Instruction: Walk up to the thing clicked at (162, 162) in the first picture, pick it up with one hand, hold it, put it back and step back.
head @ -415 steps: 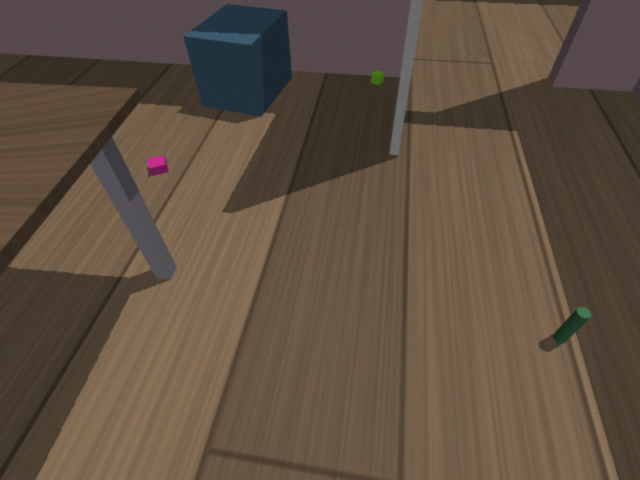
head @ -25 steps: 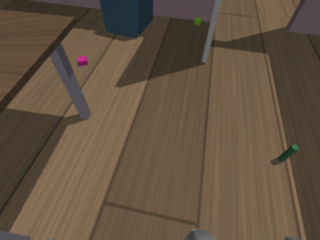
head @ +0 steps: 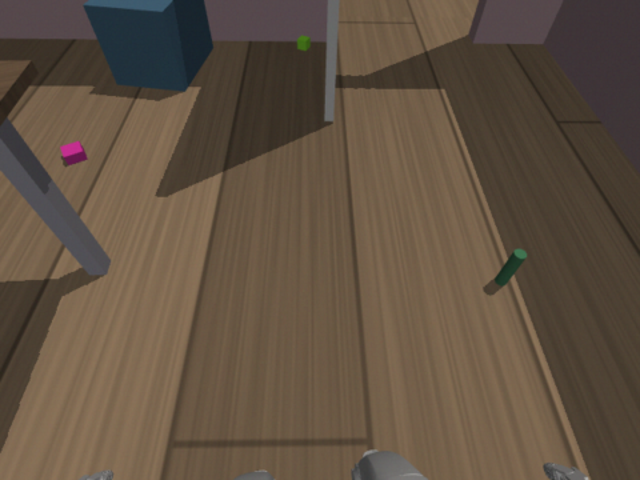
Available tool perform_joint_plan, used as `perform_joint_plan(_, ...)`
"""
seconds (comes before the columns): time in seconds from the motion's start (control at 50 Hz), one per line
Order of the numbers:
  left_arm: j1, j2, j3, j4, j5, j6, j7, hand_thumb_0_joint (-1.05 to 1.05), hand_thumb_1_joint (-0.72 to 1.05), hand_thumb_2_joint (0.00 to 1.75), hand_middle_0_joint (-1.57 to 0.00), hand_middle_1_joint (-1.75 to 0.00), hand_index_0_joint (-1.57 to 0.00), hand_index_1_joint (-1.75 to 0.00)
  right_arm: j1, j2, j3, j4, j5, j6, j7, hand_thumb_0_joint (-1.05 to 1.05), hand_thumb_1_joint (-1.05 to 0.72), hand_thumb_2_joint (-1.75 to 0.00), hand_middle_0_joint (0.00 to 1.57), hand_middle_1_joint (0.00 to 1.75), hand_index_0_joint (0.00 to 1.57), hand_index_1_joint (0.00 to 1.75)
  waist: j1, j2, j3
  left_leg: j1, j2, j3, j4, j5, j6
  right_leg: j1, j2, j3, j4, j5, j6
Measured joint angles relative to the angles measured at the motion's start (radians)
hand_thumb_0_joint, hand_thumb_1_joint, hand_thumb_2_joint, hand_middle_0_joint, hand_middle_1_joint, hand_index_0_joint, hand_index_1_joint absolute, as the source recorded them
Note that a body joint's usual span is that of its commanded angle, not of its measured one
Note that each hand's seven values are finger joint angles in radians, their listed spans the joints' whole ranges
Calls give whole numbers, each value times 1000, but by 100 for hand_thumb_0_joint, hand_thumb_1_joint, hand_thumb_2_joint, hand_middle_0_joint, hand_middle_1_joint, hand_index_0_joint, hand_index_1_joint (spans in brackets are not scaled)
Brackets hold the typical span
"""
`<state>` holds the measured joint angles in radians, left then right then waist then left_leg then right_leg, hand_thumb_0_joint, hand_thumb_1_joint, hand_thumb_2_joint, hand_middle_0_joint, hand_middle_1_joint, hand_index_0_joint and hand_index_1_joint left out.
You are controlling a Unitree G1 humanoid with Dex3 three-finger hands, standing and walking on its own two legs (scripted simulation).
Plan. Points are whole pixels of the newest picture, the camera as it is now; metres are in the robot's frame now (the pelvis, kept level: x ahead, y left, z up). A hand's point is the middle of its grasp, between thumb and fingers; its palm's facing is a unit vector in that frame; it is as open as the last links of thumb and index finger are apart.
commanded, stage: walk up
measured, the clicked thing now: (73, 153) +1.52 +1.10 -0.72
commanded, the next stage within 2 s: stand in 1.16 s
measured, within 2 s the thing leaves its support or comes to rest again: neither
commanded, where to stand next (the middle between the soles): +0.08 +0.01 m, yaw -10 degrees
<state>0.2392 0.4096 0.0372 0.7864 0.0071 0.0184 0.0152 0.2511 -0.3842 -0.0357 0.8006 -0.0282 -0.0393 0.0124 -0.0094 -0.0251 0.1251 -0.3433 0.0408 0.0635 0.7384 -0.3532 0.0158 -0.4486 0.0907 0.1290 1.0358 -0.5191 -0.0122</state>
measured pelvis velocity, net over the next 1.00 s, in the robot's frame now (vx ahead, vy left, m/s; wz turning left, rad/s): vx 0.01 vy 0.00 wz -0.21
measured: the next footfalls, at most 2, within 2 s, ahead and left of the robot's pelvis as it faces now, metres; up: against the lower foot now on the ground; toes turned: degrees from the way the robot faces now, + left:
right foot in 0.18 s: +0.06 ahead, -0.14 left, +0.00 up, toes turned -3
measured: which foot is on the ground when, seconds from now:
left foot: down 0.00-1.00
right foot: up 0.00-0.16, down 0.18-1.00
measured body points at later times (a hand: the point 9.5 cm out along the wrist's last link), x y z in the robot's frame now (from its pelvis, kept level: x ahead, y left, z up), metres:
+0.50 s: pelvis +0.00 -0.02 +0.00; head +0.03 -0.04 +0.45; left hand +0.13 +0.28 -0.11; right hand +0.04 -0.34 -0.13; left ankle +0.04 +0.13 -0.71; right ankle +0.02 -0.14 -0.71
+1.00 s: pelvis +0.01 +0.00 +0.02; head +0.02 -0.01 +0.47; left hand +0.16 +0.28 -0.10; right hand +0.03 -0.32 -0.11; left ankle +0.04 +0.13 -0.71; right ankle +0.02 -0.14 -0.71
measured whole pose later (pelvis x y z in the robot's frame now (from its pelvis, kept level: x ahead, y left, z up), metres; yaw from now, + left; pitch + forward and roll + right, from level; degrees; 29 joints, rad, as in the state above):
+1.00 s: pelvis +0.01 +0.00 +0.02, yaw -12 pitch -2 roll +1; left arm 0.10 0.37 0.00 1.09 0.00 -0.02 0.01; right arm 0.09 -0.38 -0.02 1.09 -0.01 0.00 0.02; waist -0.01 0.00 0.07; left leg -0.19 0.07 0.10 0.49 -0.26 -0.03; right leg -0.25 0.03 0.17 0.52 -0.23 0.03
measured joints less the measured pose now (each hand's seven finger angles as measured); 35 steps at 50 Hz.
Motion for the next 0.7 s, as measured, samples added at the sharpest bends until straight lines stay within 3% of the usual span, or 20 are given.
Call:
perform_joint_plan(0.06,-5,9,7,16,-3,-8,-14,0,90,90,-21,-30,-21,-30,4,0,6,-3,-1,-2,1,0,-90,-90,21,30,20,30,-6,-7,-1,23,22,14,-42,18,-7,-7,-28,-31,2,32,-3)
perform_joint_plan(0.14,7,11,11,36,2,-23,-27,0,90,90,-21,-30,-21,-30,10,-28,2,-12,-9,9,9,0,-90,-90,21,30,21,30,-14,11,-9,28,55,32,-49,15,-18,53,-68,-80,-177,47,3)
perform_joint_plan(0.2,14,9,15,56,11,-42,-20,0,90,90,-21,-30,-21,-30,13,-54,-4,-12,-2,29,11,0,-90,-90,21,30,21,30,-13,44,-12,5,96,30,23,-26,-34,126,-55,-113,-345,182,-3)
perform_joint_plan(0.22,12,4,17,63,16,-47,-15,0,90,90,-21,-30,-21,-30,9,-58,-8,-5,2,39,7,0,-90,-90,21,30,20,30,-15,64,-6,-8,109,9,59,-36,-24,127,-39,-123,-338,191,-5)
perform_joint_plan(0.3,19,-10,1,76,14,-59,-3,0,90,90,-21,-30,-21,-30,-21,-54,-8,34,15,67,-6,0,-90,-90,21,30,20,30,4,66,-10,-50,54,-65,176,-179,-1,106,-37,-91,-296,164,-15)
perform_joint_plan(0.42,-1,-36,-26,92,10,-59,-2,0,90,90,-21,-30,-21,-30,-51,-42,0,79,21,42,-3,0,-91,-90,20,30,20,30,7,71,-18,3,29,-63,8,-55,4,83,-46,-56,-283,166,-1)
perform_joint_plan(0.46,-25,-36,-27,107,2,-51,0,0,90,90,-21,-30,-21,-30,-61,-21,3,102,16,33,-3,0,-91,-90,20,30,20,30,7,46,-14,23,13,-47,-31,9,-40,78,-62,-37,-270,162,9)
perform_joint_plan(0.5,-46,-43,-30,127,-4,-48,2,0,90,90,-21,-30,-21,-30,-63,-9,13,124,18,31,3,0,-91,-90,20,30,20,30,6,46,-20,30,19,-43,-38,8,-54,90,-57,-33,-292,174,13)
perform_joint_plan(0.7,-107,-58,-41,217,-5,-51,-9,0,90,90,-21,-30,-21,-30,-99,11,34,227,21,31,14,0,-90,-90,21,30,20,30,-7,34,-59,93,20,-2,-143,50,-46,145,-59,6,-411,238,30)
